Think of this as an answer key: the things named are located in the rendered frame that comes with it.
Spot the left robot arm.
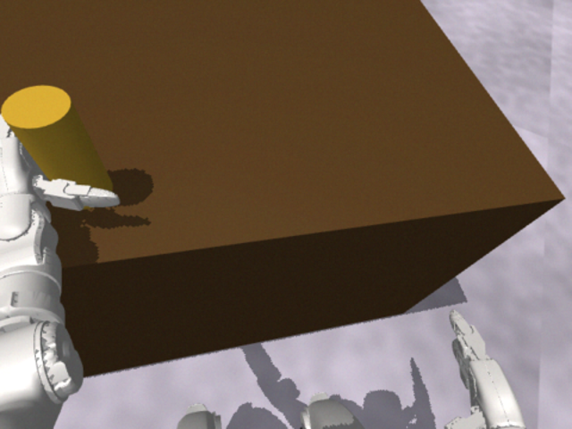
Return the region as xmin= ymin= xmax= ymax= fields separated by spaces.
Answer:
xmin=0 ymin=194 xmax=83 ymax=429

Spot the left robot hand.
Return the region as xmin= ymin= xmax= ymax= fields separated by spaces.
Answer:
xmin=0 ymin=114 xmax=120 ymax=211

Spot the can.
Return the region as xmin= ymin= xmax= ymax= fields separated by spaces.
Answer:
xmin=1 ymin=86 xmax=113 ymax=209

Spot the right robot hand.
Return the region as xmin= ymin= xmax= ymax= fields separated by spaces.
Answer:
xmin=444 ymin=309 xmax=526 ymax=429

